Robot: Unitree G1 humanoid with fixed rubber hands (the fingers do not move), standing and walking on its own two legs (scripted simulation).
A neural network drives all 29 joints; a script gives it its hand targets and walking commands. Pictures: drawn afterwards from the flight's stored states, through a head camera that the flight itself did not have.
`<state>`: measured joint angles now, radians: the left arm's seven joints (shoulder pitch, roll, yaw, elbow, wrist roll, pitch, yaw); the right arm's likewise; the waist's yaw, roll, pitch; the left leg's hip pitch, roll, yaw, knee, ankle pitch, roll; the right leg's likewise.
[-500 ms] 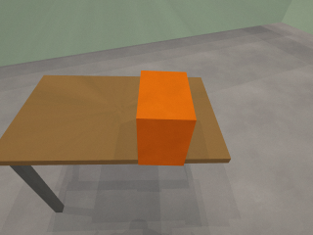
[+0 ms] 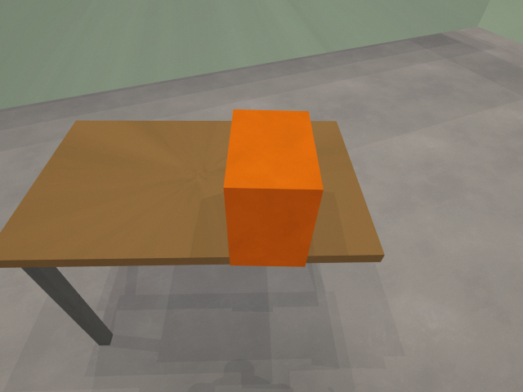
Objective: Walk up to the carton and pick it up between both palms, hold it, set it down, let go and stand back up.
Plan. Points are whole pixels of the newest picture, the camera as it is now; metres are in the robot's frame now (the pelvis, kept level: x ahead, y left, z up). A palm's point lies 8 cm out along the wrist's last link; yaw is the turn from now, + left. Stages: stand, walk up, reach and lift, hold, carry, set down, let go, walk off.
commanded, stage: stand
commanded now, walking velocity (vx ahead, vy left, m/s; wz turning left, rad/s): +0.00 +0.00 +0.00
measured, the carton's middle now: (269, 188) +0.53 -0.01 -0.01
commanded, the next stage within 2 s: none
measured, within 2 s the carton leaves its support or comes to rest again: neither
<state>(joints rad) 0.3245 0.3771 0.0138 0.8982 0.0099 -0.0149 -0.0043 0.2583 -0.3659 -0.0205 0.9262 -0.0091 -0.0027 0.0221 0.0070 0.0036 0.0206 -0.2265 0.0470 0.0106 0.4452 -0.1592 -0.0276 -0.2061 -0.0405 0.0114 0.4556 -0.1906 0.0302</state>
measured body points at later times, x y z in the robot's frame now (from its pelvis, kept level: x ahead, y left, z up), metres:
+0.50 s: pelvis +0.02 -0.01 +0.00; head +0.01 +0.00 +0.45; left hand +0.09 +0.29 -0.12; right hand +0.09 -0.31 -0.12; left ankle +0.06 +0.14 -0.74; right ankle +0.04 -0.15 -0.74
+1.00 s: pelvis +0.03 +0.00 +0.01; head +0.03 +0.00 +0.46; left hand +0.11 +0.30 -0.12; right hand +0.09 -0.30 -0.12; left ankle +0.06 +0.14 -0.74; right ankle +0.04 -0.15 -0.74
